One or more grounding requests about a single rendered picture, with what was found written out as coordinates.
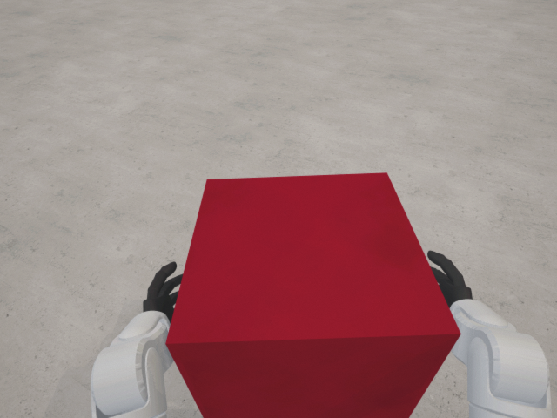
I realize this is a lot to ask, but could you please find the carton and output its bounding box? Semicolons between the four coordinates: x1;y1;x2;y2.
165;172;461;418

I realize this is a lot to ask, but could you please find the robot right forearm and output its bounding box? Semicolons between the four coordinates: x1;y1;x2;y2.
450;299;552;418

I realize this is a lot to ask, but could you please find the robot left hand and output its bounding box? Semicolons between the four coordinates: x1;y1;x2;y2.
143;261;183;323

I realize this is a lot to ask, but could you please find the robot right hand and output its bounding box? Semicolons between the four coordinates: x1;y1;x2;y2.
427;251;473;309

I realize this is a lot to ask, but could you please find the robot left forearm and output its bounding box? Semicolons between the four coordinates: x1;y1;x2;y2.
91;311;174;418

